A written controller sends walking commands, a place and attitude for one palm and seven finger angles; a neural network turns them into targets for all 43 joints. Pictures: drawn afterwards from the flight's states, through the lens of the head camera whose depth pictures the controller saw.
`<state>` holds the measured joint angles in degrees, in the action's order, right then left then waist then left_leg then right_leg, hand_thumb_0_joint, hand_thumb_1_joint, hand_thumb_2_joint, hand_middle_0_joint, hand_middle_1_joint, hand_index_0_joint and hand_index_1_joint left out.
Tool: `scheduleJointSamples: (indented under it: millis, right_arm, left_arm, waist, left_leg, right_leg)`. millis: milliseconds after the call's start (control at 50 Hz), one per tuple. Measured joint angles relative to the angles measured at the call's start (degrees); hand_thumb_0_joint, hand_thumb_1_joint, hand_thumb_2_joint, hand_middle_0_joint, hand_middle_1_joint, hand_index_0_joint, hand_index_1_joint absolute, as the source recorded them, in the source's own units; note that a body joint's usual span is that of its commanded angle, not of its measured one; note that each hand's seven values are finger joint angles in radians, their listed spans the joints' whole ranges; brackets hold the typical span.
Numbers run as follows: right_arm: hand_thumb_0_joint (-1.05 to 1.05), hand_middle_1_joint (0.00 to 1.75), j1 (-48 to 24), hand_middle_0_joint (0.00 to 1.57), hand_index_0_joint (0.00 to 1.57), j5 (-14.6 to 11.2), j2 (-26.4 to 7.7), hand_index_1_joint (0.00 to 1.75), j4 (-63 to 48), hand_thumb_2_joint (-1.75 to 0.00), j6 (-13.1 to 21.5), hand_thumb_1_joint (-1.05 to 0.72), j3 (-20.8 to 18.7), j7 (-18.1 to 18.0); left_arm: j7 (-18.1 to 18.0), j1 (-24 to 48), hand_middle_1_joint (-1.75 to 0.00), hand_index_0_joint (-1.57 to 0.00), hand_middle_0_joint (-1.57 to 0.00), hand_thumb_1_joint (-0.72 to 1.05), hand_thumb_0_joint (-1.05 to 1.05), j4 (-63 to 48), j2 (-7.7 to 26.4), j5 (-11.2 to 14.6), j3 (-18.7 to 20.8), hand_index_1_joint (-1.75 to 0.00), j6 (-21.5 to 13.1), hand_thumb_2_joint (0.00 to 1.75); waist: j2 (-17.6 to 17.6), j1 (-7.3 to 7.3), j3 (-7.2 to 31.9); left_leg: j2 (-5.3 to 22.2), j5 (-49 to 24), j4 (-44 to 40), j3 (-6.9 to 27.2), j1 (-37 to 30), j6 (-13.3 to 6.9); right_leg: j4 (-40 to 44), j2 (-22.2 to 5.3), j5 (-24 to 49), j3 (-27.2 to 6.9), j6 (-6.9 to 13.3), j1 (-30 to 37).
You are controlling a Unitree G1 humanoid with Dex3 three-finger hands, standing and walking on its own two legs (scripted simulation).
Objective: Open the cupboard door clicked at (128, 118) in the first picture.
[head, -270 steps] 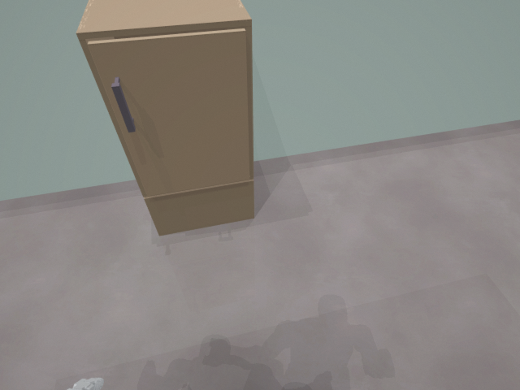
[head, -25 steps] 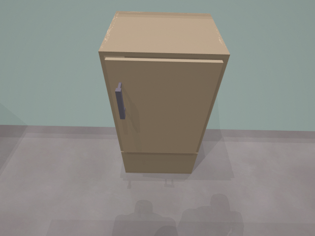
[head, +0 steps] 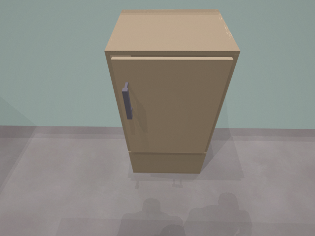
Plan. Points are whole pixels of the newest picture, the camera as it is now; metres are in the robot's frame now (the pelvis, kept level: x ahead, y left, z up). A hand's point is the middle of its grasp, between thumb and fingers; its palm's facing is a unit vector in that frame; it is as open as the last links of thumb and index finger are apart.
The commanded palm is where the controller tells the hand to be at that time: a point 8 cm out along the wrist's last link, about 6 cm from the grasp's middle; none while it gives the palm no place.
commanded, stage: look again from close up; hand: left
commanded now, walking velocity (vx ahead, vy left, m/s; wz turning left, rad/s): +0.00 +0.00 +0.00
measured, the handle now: (128, 101) +0.60 +0.15 -0.04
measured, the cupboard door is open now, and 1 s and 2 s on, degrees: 0 0 0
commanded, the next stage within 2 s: shuffle to correct the standing spot in 0.14 s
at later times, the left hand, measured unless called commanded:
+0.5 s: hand out of the picture +0.03 +0.16 -0.18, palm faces -0.01 -0.98 -0.21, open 7.4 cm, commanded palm none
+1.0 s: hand out of the picture +0.07 +0.16 -0.17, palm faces +0.00 -0.97 -0.25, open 7.4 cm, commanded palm none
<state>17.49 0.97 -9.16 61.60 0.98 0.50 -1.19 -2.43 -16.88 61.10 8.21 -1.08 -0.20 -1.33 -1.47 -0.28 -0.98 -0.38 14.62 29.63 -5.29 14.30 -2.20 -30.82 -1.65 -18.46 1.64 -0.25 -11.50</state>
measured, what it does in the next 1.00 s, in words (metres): stands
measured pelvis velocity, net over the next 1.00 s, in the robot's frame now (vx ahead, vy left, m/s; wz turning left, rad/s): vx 0.03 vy -0.02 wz -0.03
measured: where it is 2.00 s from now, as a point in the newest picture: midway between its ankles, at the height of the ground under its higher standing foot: outside the picture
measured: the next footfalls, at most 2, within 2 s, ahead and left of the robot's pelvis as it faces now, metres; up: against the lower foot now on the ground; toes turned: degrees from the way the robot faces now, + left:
none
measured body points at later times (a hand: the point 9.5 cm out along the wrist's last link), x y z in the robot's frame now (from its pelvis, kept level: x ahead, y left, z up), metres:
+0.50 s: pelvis +0.03 -0.02 +0.00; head +0.04 -0.02 +0.45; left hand +0.03 +0.21 -0.16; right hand +0.05 -0.25 -0.16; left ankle +0.02 +0.09 -0.73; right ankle -0.02 -0.12 -0.73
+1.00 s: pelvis +0.03 -0.02 -0.01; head +0.05 -0.03 +0.44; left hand +0.07 +0.21 -0.15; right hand +0.11 -0.26 -0.15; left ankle +0.05 +0.09 -0.73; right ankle -0.02 -0.12 -0.73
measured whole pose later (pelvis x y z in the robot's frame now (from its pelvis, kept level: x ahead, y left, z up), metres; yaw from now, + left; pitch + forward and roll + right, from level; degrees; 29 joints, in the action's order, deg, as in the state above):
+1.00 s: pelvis +0.03 -0.02 -0.01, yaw -2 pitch -1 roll +0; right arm 10.1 0.5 -9.8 53.1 -0.1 -1.3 -1.4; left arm -3.9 -16.7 55.4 9.0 -1.4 0.8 -1.6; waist 0.0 -0.3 -3.4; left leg 0.9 16.3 34.4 -4.5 16.8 -1.4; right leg -35.6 0.7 -21.6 1.1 1.8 -11.5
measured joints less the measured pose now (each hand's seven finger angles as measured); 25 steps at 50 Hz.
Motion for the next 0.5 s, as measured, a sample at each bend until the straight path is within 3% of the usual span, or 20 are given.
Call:
scheduleJointSamples:
  millis: [320, 500]
  right_arm:
    - [0.00, 0.30, -4.81, 0.20, 0.20, -0.14, -1.75, 0.30, 0.25, -0.90, 0.40, -0.91, -0.17, -0.18]
    - [0.00, 0.30, -2.25, 0.20, 0.20, 0.39, -0.47, 0.30, -0.72, -0.90, -0.24, -0.91, -1.00, -0.26]
  left_arm:
    - [0.50, 1.77, -0.30, -0.20, -0.20, 0.91, 0.01, 0.24, 2.07, -0.20, 0.29, -0.30, 0.51, 0.90]
    - [1.86, -0.85, -0.30, -0.20, -0.19, 0.91, 0.01, -0.23, 1.99, -0.99, 1.25, -0.30, 1.56, 0.90]
  waist:
    - [2.14, 0.45, -0.78]
    - [2.37, 0.19, 0.22]
  left_leg:
    - [0.46, 0.26, -1.57, -0.40, -1.85, 0.51]
    - [1.42, 3.70, 2.12, -0.33, -0.63, 1.60]
  right_leg:
    - [1.70, 0.54, 0.01, -0.44, 0.29, 1.66]
    - [-2.97, 1.31, -4.02, -0.45, 1.49, -0.07]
